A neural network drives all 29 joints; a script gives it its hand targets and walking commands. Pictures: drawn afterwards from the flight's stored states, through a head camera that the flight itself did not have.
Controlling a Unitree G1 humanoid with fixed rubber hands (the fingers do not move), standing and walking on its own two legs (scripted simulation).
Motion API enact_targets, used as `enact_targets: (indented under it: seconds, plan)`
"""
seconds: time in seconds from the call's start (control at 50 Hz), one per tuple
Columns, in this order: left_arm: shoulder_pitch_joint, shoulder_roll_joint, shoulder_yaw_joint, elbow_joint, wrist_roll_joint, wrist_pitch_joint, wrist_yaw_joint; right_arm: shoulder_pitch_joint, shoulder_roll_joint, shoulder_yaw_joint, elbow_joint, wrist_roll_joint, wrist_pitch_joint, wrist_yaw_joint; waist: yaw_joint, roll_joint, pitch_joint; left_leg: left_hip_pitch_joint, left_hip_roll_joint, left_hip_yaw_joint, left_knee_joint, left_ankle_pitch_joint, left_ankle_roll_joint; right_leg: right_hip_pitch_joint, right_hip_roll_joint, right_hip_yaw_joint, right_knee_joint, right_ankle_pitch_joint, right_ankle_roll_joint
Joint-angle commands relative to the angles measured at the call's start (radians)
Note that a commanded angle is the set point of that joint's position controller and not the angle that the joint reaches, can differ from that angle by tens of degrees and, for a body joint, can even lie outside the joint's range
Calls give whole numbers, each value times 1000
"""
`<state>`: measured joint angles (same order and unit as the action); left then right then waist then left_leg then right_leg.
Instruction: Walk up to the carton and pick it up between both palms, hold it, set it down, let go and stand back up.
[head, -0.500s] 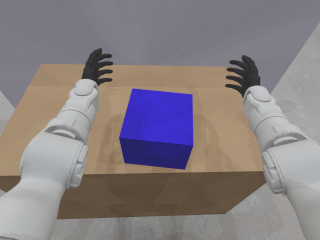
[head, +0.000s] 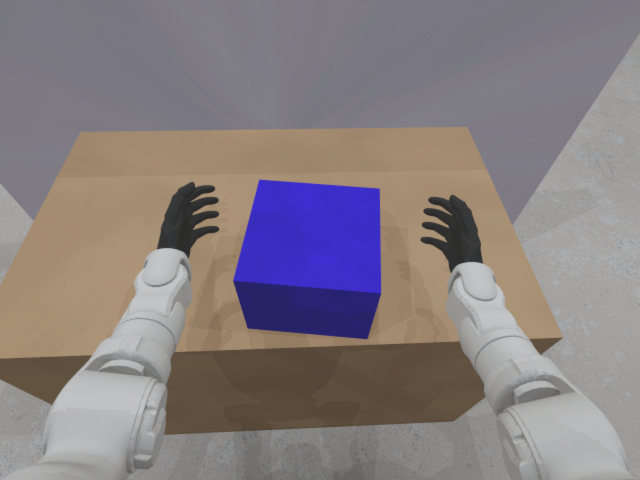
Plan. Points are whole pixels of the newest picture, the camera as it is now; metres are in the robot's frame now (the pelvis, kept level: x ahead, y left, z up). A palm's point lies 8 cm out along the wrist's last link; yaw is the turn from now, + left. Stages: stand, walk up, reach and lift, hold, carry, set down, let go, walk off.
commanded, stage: set down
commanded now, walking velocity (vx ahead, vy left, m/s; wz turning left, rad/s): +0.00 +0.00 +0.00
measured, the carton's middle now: (313, 259) +0.48 +0.02 -0.07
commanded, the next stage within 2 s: let go in 2.00 s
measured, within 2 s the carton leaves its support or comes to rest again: neither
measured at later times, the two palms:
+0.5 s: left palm (163, 315) +0.34 +0.22 +0.01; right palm (460, 315) +0.34 -0.17 +0.01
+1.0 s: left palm (148, 396) +0.25 +0.23 -0.03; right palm (469, 387) +0.26 -0.18 -0.03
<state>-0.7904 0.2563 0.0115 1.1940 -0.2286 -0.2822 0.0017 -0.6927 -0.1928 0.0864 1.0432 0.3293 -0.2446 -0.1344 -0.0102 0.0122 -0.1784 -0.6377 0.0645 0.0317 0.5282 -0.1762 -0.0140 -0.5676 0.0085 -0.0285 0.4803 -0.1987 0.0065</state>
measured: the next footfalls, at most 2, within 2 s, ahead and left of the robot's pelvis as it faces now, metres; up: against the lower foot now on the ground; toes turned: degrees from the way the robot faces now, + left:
none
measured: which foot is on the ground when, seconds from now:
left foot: down 0.00-1.00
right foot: down 0.00-1.00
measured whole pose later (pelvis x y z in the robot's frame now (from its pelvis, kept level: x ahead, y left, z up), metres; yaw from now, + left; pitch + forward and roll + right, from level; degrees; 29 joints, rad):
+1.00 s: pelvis +0.02 +0.00 +0.00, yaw +1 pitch +1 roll -2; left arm -0.02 0.20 0.02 0.78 -0.09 -0.46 -0.03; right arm -0.06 -0.10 0.08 0.94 0.21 -0.60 -0.08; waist 0.01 -0.01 0.00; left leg -0.31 0.05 0.00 0.56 -0.27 -0.02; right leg -0.22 0.01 -0.03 0.49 -0.28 0.01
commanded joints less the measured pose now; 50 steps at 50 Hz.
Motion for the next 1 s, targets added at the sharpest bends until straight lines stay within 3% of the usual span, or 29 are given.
enact_targets:
  seconds: [0.0,0.06,0.14,0.24,0.32,0.48,0.68,0.86,0.88,0.9,0.92,0.94,0.98]
  plan:
    - [-194,93,86,-85,81,-17,-21,-278,-88,40,-54,26,-56,-3,31,-40,-490,456,-73,7,13,385,-39,247,36,0,-36,280,22]
    - [-137,71,107,-70,124,-28,-27,-218,-66,59,2,40,-97,3,43,-30,-353,465,-72,2,-2,391,-40,250,31,7,-53,284,15]
    - [-123,55,100,-122,136,-58,-22,-181,-56,49,10,35,-145,12,41,-1,-251,496,-69,2,-11,341,-44,221,30,6,-82,189,2]
    - [-122,51,43,-222,92,-103,-1,-163,-61,-12,-47,-6,-175,17,1,37,-265,521,-66,2,-5,197,-53,161,29,-3,-96,39,-12]
    - [-69,57,-3,-259,41,-139,9,-119,-54,-55,-85,-44,-184,18,-22,54,-324,523,-64,-10,11,147,-56,140,28,-6,-82,-4,-19]
    - [205,44,35,-276,89,-166,-23,86,-8,-29,-73,-65,-245,21,1,29,-258,539,-74,-33,37,295,-56,203,34,1,-72,95,-14]
    - [367,31,18,-436,91,-200,-19,250,19,-48,-187,-112,-317,37,13,31,-93,527,-71,-31,3,176,-51,221,30,8,-79,2,-24]
    - [561,39,6,-514,97,-222,-28,426,31,-56,-192,-132,-372,48,5,39,-71,544,-74,-34,24,221,-56,262,28,20,-63,62,-29]
    - [671,46,35,-517,128,-224,-20,521,14,-34,-202,-123,-387,53,33,70,-99,553,-83,-7,13,265,-64,301,20,9,-67,146,-32]
    - [729,28,38,-511,135,-216,-24,556,14,-14,-198,-113,-392,58,38,56,-88,564,-82,-13,11,307,-63,344,25,4,-67,202,-33]
    - [752,29,42,-523,151,-198,-29,563,1,-32,-174,-117,-393,55,19,64,-65,576,-77,-15,7,337,-64,346,32,2,-68,241,-36]
    - [792,41,52,-530,158,-183,-36,621,21,-13,-168,-117,-396,56,29,54,-63,570,-81,-8,-1,340,-55,399,26,11,-68,267,-31]
    - [733,34,39,-593,143,-159,-49,594,19,-26,-187,-125,-395,54,15,48,-25,585,-79,-13,-13,343,-64,383,23,-3,-74,286,-24]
